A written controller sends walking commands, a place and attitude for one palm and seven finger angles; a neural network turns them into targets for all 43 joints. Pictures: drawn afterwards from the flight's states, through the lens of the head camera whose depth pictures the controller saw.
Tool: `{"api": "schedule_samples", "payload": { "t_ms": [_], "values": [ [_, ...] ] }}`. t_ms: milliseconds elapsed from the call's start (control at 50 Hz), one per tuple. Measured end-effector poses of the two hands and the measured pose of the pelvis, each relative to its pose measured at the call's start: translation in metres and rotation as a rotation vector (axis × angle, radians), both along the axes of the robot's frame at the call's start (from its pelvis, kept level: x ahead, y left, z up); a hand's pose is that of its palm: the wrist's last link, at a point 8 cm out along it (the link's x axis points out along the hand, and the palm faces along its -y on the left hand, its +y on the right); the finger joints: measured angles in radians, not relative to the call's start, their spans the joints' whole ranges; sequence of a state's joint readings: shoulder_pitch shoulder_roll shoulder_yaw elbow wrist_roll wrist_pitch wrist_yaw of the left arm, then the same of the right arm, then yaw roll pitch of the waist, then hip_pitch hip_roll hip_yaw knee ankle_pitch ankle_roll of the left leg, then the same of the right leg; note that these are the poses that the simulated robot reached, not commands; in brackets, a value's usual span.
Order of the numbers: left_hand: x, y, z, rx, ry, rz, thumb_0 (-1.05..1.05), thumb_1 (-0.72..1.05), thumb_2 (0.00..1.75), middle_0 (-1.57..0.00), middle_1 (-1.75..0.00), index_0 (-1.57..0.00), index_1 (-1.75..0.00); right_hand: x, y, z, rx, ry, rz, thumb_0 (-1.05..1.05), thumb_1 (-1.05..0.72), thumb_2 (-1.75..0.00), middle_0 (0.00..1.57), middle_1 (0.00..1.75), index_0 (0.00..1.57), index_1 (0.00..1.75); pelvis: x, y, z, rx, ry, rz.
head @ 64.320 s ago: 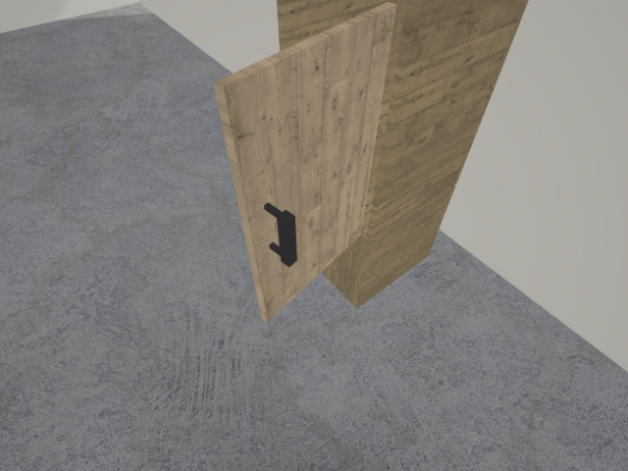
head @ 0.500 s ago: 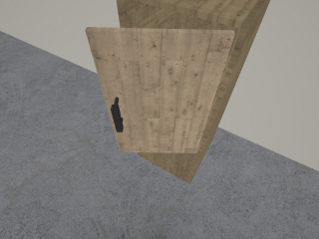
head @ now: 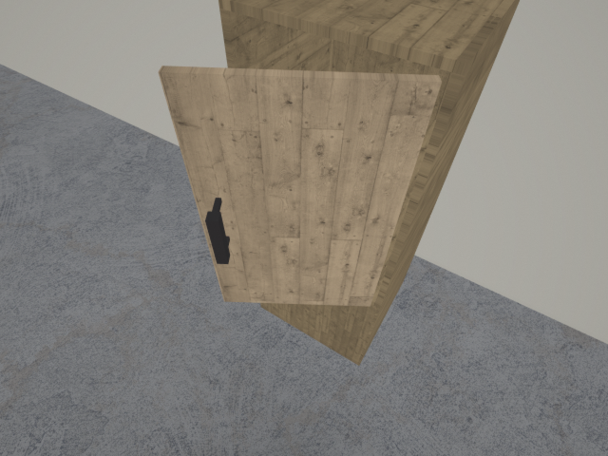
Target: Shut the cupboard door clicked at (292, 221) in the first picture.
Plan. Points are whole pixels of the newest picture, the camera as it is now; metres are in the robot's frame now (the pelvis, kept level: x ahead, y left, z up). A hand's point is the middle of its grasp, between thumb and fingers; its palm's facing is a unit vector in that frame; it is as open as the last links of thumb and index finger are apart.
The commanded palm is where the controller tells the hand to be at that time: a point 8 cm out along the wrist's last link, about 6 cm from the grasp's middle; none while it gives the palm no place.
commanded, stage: shuffle to correct the standing spot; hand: left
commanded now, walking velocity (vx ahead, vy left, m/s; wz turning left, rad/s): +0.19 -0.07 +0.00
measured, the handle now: (220, 231) +0.49 +0.19 -0.04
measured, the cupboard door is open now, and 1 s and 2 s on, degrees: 31 31 31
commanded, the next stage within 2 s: come to a stop and stand still in 0.02 s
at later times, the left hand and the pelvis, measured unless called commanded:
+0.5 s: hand out of the picture +0.05 +0.18 -0.17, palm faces +0.03 -0.97 -0.23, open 7.4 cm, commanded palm none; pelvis +0.04 +0.00 +0.01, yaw -1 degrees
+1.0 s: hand out of the picture +0.01 +0.18 -0.17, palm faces -0.03 -0.98 -0.21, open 7.4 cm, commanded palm none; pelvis -0.03 +0.00 +0.00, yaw -1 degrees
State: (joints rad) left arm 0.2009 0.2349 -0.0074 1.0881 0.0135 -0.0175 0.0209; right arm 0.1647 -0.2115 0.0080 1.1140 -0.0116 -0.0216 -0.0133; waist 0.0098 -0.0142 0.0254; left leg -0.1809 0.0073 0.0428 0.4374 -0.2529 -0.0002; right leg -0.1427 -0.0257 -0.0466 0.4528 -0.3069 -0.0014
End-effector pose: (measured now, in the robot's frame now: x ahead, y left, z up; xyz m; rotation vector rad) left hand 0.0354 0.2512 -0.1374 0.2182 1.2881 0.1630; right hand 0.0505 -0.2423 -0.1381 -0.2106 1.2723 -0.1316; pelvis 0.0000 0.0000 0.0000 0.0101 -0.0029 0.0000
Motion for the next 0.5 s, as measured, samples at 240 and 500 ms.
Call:
{"api": "schedule_samples", "payload": {
  "t_ms": [240,500],
  "values": [
    [-0.032,-0.021,-0.027,-0.073,0.173,0.064,0.00,0.91,0.90,-0.20,-0.30,-0.20,-0.30,-0.019,0.018,-0.015,0.018,0.129,-0.041,0.01,-0.91,-0.89,0.20,0.30,0.20,0.30,0.036,0.001,-0.014,-0.007,0.002,-0.002],
    [0.004,-0.026,0.002,-0.025,0.095,0.055,0.00,0.91,0.90,-0.20,-0.30,-0.20,-0.30,-0.011,0.017,-0.004,0.034,0.105,-0.119,0.01,-0.92,-0.89,0.20,0.30,0.20,0.30,0.037,-0.004,0.005,0.012,0.000,-0.018]
  ]
}}
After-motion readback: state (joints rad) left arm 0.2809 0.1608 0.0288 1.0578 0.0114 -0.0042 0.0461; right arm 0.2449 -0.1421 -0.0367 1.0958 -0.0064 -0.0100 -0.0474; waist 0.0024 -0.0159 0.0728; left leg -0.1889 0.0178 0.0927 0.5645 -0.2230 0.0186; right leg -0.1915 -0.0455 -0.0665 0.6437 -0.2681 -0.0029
